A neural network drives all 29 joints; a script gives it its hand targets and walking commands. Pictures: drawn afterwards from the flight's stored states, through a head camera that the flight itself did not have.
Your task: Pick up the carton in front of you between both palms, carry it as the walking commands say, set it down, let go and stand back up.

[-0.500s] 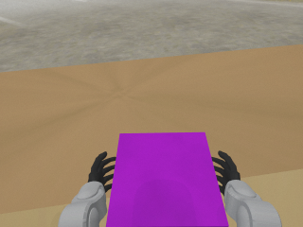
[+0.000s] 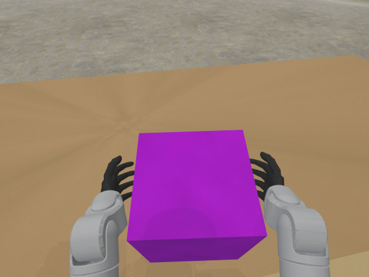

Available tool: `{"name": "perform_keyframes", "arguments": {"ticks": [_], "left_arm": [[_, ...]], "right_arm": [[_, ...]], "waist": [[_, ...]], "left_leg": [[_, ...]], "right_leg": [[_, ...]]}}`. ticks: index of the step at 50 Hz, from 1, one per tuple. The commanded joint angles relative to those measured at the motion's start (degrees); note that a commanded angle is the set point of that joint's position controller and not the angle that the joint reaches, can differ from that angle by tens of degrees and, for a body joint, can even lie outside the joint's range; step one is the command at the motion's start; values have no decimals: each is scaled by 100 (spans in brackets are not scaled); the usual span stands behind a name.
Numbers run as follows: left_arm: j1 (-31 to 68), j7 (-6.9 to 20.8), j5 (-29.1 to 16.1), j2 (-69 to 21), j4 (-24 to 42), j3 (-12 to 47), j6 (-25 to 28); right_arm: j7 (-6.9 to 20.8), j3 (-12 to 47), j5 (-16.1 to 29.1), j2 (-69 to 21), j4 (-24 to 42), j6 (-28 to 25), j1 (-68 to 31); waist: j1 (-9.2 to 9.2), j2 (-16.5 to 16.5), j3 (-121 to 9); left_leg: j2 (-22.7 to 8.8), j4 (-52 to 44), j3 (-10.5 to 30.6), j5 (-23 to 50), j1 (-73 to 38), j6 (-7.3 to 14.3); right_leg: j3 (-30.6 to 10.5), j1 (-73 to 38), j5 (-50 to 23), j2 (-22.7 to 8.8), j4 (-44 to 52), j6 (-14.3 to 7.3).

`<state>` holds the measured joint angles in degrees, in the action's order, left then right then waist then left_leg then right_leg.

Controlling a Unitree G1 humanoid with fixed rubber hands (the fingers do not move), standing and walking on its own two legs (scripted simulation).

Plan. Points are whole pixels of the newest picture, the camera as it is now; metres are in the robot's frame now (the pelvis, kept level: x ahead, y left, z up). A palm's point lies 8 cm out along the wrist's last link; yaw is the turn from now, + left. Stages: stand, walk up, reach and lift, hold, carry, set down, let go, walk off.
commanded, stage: carry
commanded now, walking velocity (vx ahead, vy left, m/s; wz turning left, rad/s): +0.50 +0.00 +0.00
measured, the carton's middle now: (192, 201) +0.30 +0.00 +0.03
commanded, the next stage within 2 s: none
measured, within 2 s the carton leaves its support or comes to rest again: neither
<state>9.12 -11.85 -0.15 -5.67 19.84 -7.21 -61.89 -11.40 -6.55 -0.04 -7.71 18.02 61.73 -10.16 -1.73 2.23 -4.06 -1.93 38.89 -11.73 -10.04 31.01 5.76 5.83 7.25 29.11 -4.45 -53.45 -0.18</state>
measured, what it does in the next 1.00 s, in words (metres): goes down: right foot, then left foot 0.05 m lower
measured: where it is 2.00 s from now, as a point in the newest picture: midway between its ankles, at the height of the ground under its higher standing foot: (177, 155)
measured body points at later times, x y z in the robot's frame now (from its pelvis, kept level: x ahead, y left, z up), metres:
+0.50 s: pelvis +0.33 -0.01 -0.01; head +0.36 -0.03 +0.44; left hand +0.67 +0.16 +0.09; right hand +0.69 -0.16 +0.08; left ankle +0.14 +0.08 -0.65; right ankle +0.40 -0.07 -0.73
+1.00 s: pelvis +0.68 +0.02 -0.06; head +0.69 +0.02 +0.39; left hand +1.02 +0.17 +0.04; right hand +1.02 -0.14 +0.04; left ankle +0.74 +0.05 -0.78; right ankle +0.49 -0.08 -0.66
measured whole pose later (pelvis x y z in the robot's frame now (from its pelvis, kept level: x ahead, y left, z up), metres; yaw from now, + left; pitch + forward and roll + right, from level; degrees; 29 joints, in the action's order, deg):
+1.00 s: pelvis +0.68 +0.02 -0.06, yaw +0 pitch +4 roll -1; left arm 25.2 -12.1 1.0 -6.0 2.8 -13.7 -55.2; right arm -12.4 -14.3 -2.6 -7.5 2.8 55.4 -25.3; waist -0.5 -0.4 -2.9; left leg 3.9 36.6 -7.3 -4.2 27.7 7.2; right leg 1.1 19.0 30.3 4.0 -75.1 -3.8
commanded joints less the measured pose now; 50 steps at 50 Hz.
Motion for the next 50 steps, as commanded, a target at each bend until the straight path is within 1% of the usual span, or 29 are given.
{"name": "perform_keyframes", "arguments": {"ticks": [1,2,3,4,7,11,17,19,20,21,22,23,24,25,26,27,28,30,34,38,40,42,44,45,46,47,48,49,50], "left_arm": [[2950,-70,-868,-3382,207,2869,167],[3166,-52,-811,-3604,-10,2786,234],[3336,-25,-734,-3767,-232,2715,307],[3516,3,-661,-3865,-407,2674,376],[4027,28,-490,-4006,-858,2624,576],[4507,-25,-420,-4007,-1272,2499,725],[4594,44,-449,-4156,-1558,2390,653],[4562,97,-443,-4165,-1571,2346,600],[4461,120,-418,-4155,-1611,2312,582],[4337,138,-381,-4147,-1655,2270,571],[4165,155,-320,-4127,-1691,2201,561],[4103,142,-282,-4001,-1707,2137,554],[4299,117,-341,-4059,-1710,2210,571],[4375,156,-469,-4290,-1657,2347,609],[4530,215,-604,-4479,-1460,2494,671],[4798,279,-746,-4710,-1241,2679,736],[5049,337,-877,-4874,-1052,2845,814],[5149,390,-1034,-4972,-893,3071,973],[4703,334,-1080,-4696,-815,3200,1166],[4370,263,-1056,-4375,-714,3194,1173],[4207,206,-982,-4178,-772,3109,1100],[4077,142,-851,-4034,-918,2999,984],[4116,87,-744,-3891,-1060,2899,845],[4202,55,-706,-3810,-1114,2851,773],[4315,9,-672,-3777,-1222,2768,681],[4139,-8,-695,-3792,-1277,2680,597],[4289,-46,-732,-3732,-1199,2644,566],[4579,-67,-742,-3918,-1199,2559,560],[4712,-59,-709,-4138,-1252,2457,593]], "right_arm": [[-37,2784,970,-2986,408,-238,-2700],[4,2801,965,-3234,302,-311,-3006],[56,2862,970,-3460,221,-392,-3333],[108,2915,997,-3625,137,-472,-3663],[172,2928,1000,-3805,-223,-661,-4301],[82,2711,851,-3762,-772,-788,-4586],[29,2520,665,-3919,-1221,-740,-4514],[27,2542,609,-4026,-1246,-691,-4502],[32,2566,588,-4078,-1243,-661,-4509],[37,2612,581,-4133,-1236,-631,-4505],[32,2643,582,-4138,-1209,-605,-4589],[33,2697,595,-4215,-1242,-570,-4569],[51,2665,602,-4274,-1239,-576,-4529],[51,2670,599,-4336,-1133,-591,-4749],[59,2654,618,-4498,-1061,-628,-4864],[71,2639,591,-4610,-1016,-686,-4916],[82,2611,550,-4682,-1011,-748,-4903],[82,2618,489,-4678,-1011,-894,-4738],[13,2623,410,-4406,-1003,-1118,-4265],[-4,2632,455,-4015,-722,-1125,-4163],[4,2592,457,-3788,-667,-1032,-4072],[-3,2461,418,-3547,-715,-915,-3975],[-41,2240,287,-3281,-914,-805,-3760],[-51,2107,225,-3132,-992,-743,-3681],[-66,1981,186,-2985,-1159,-665,-3562],[-160,1970,214,-2860,-1136,-636,-3917],[-182,2000,357,-3050,-1279,-610,-3848],[-147,2115,502,-3359,-1205,-614,-4058],[-83,2293,621,-3666,-1092,-616,-4348]], "waist": [[-159,-1490,-1997],[-137,-762,-1949],[-68,-545,-1928],[-4,-638,-1979],[33,-731,-1935],[-74,-822,-1697],[-242,-968,-1423],[-132,-990,-1491],[28,-916,-1674],[289,-676,-1945],[539,-237,-2248],[500,734,-2363],[561,1705,-2542],[581,1469,-2390],[630,883,-2226],[558,276,-2114],[534,153,-2074],[504,286,-2241],[615,411,-2272],[753,309,-1940],[841,349,-1743],[702,396,-1650],[211,143,-1896],[61,-234,-1996],[149,-800,-2079],[-45,-2105,-2668],[-179,-1768,-2766],[-199,-1187,-2341],[-139,-382,-2151]], "left_leg": [[-1902,-1993,3753,128,-3987,862],[-1754,-1836,3218,478,-3658,692],[-1618,-1833,2788,605,-3346,573],[-1541,-1910,2477,523,-3161,469],[-1420,-2026,2003,676,-3036,537],[-1209,-1960,1452,1455,-3389,621],[-824,-1466,839,2754,-3685,378],[-833,-998,757,3378,-3862,195],[-762,-459,592,3672,-3838,36],[-593,435,329,3435,-3456,-141],[-423,1491,342,1960,-2434,-244],[170,2446,412,-192,-1040,-315],[732,3766,880,-2056,424,-377],[438,4054,1234,-2107,888,-219],[297,3898,1301,-1868,979,-214],[173,3507,1300,-1571,974,-255],[62,3055,1288,-1347,894,-291],[26,2421,1212,-1161,691,-339],[135,1478,892,-378,1087,-337],[459,-315,424,1215,674,-321],[508,-1183,380,2103,58,-183],[505,-1580,403,2647,-745,17],[448,-1801,387,2712,-2095,10],[-75,-1545,771,3288,-2900,-151],[-966,-495,1786,5363,-3722,-319],[-2078,-440,3859,4817,-5118,1055],[-2094,-1001,4611,2360,-5021,1391],[-1727,-1336,4395,1422,-4357,1291],[-1571,-1521,4094,1191,-3792,1069]], "right_leg": [[-668,3211,-260,346,-2961,-328],[-717,3221,-517,144,-2742,-393],[-750,3176,-797,-5,-2360,-406],[-690,3037,-969,-57,-2089,-382],[-489,3111,-1213,8,-1504,-300],[-259,3514,-1687,10,-142,-233],[293,2762,-2840,433,2010,-354],[293,2217,-3132,497,2543,-460],[401,1582,-3218,614,2824,-482],[545,542,-3217,685,3017,-464],[-180,-653,-3424,40,2621,-443],[-2175,-1475,-4037,-1027,2525,-661],[-3661,-2381,-3778,-1605,2913,-1440],[-3516,-2389,-3866,-1546,2855,-1512],[-3106,-2087,-4143,-1350,2868,-1456],[-2741,-1795,-4274,-1259,2916,-1356],[-2400,-1615,-4561,-1152,2951,-1286],[-1994,-1646,-5189,-1014,2875,-1138],[-1480,-1970,-6416,-824,2610,-1115],[-818,-1804,-6235,-187,2424,-976],[-630,-1504,-5634,-73,2300,-927],[-549,-1103,-5237,-69,1800,-862],[-239,-602,-5023,57,449,-598],[-95,83,-3686,233,-523,-453],[40,1224,-844,563,-1393,-349],[-457,2886,689,1125,-2942,-117],[-775,3486,522,904,-3277,-270],[-833,3637,234,738,-3031,-375],[-845,3427,-104,578,-2596,-371]]}}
